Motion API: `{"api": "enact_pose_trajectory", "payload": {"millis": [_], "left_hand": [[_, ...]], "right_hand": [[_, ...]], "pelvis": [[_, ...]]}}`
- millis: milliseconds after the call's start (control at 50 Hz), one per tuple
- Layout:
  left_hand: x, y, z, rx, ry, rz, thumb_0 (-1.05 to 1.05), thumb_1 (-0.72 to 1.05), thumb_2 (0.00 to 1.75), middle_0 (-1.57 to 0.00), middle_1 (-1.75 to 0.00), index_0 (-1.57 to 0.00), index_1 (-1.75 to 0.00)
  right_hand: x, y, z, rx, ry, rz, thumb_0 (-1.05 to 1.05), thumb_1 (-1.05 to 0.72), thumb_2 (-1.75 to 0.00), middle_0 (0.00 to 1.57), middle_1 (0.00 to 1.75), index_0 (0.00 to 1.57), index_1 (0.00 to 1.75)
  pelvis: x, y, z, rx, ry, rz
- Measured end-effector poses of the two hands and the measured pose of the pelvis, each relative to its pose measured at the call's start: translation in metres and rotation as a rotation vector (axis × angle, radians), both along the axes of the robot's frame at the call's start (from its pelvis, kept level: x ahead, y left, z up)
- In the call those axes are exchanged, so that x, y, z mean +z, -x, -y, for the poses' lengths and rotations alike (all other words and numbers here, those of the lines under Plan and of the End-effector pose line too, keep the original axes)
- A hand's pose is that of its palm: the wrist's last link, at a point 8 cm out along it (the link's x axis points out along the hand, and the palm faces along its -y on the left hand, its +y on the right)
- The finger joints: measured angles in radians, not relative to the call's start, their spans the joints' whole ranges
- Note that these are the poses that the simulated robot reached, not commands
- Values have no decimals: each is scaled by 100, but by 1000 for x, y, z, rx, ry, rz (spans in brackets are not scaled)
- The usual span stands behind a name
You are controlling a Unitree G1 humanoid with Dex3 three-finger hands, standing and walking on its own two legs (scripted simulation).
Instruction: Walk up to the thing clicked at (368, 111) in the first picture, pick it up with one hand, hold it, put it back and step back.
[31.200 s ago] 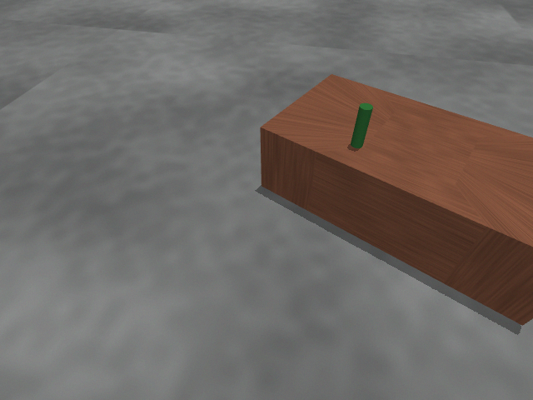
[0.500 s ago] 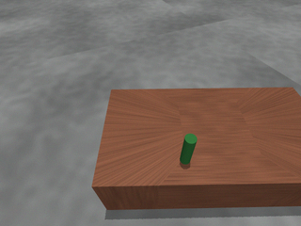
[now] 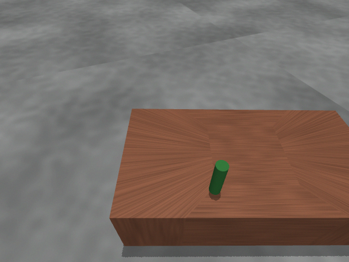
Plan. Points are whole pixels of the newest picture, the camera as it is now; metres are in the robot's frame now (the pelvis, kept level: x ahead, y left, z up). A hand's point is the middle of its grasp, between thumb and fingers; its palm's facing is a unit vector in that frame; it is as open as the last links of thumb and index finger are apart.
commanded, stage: stand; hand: right
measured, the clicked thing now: (218, 178) +0.51 -0.17 -0.29
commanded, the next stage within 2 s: step back in 1.40 s
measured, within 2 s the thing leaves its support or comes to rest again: neither
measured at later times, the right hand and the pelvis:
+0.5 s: hand out of the picture +0.08 -0.25 -0.15, palm faces -0.03 +0.94 -0.34, open 7.4 cm; pelvis +0.01 +0.00 +0.00, yaw +0 degrees
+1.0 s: hand out of the picture +0.08 -0.25 -0.15, palm faces -0.03 +0.94 -0.34, open 7.4 cm; pelvis +0.01 +0.00 +0.00, yaw +1 degrees
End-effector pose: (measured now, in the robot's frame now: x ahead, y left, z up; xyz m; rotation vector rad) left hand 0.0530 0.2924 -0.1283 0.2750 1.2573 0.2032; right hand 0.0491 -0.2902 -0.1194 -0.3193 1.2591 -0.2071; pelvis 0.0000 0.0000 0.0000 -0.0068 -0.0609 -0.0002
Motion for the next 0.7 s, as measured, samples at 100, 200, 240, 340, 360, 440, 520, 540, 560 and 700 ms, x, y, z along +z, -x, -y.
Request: {"api": "enact_pose_trajectory", "payload": {"millis": [100,200,240,340,360,440,520,540,560,700], "left_hand": [[3,6,-4,9,-13,-23,0,91,90,-20,-30,-21,-30],[4,6,-4,12,-18,-30,0,91,90,-20,-30,-21,-30],[4,5,-4,12,-17,-31,0,91,90,-20,-30,-21,-30],[4,-1,-1,8,-13,-24,0,91,90,-20,-30,-21,-30],[4,-2,0,7,-11,-23,0,91,90,-20,-30,-21,-30],[3,-8,2,2,-6,-18,0,91,90,-20,-30,-21,-30],[3,-15,3,-2,-1,-9,0,91,89,-20,-30,-21,-30],[3,-17,3,-3,-1,-6,0,91,89,-20,-30,-21,-30],[3,-18,3,-3,0,-2,0,91,89,-20,-30,-21,-30],[5,-27,1,-4,-1,19,0,91,89,-20,-30,-21,-30]], "right_hand": [[-2,-3,-1,4,-8,-9,1,-90,-90,21,30,20,30],[-2,-8,-1,7,-13,-9,1,-90,-90,21,30,20,30],[-2,-11,-1,8,-14,-8,1,-90,-90,21,30,20,30],[-1,-16,1,10,-13,-9,1,-90,-90,21,30,20,30],[0,-18,2,10,-12,-8,1,-90,-90,21,30,20,30],[1,-22,3,10,-8,-6,1,-90,-90,21,30,20,30],[3,-26,5,10,-2,-7,1,-90,-90,21,30,20,30],[3,-27,5,10,0,-6,1,-90,-90,21,30,20,30],[4,-28,6,9,2,-5,1,-90,-90,21,30,20,30],[6,-33,6,10,8,9,1,-90,-90,21,30,20,30]], "pelvis": [[1,-1,-1,3,-3,-2],[2,-3,0,4,-4,-4],[2,-3,0,5,-4,-6],[3,-6,1,7,-4,-10],[3,-7,2,7,-4,-11],[3,-10,2,8,-3,-15],[3,-12,2,8,-2,-17],[4,-13,2,8,-1,-17],[4,-13,1,8,-1,-17],[4,-15,0,9,-2,-15]]}}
